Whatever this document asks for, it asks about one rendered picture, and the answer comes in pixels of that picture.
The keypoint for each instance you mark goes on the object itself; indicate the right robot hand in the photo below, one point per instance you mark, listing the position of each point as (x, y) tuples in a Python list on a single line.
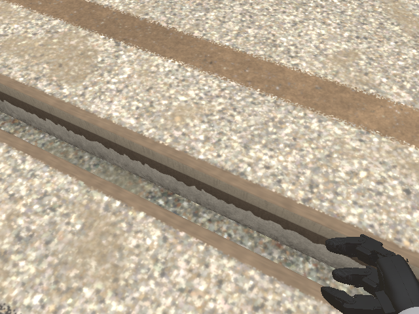
[(393, 285)]

